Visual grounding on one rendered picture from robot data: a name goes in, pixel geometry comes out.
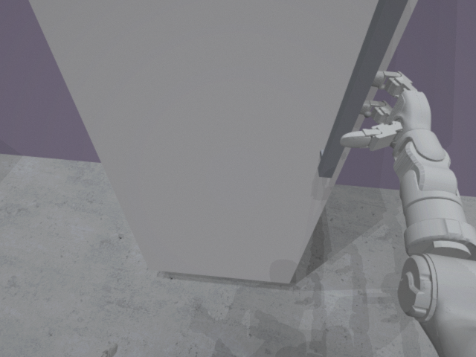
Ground fridge door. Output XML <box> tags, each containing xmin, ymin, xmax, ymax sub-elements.
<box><xmin>28</xmin><ymin>0</ymin><xmax>418</xmax><ymax>283</ymax></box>

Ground right robot forearm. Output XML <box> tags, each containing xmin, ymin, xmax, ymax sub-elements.
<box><xmin>392</xmin><ymin>129</ymin><xmax>476</xmax><ymax>261</ymax></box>

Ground handle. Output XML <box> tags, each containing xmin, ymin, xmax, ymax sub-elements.
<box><xmin>318</xmin><ymin>0</ymin><xmax>408</xmax><ymax>178</ymax></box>

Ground robot right upper arm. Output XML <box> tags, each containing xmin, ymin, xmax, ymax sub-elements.
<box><xmin>397</xmin><ymin>253</ymin><xmax>476</xmax><ymax>357</ymax></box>

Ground right robot hand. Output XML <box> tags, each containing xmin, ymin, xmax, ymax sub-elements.
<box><xmin>340</xmin><ymin>71</ymin><xmax>431</xmax><ymax>151</ymax></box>

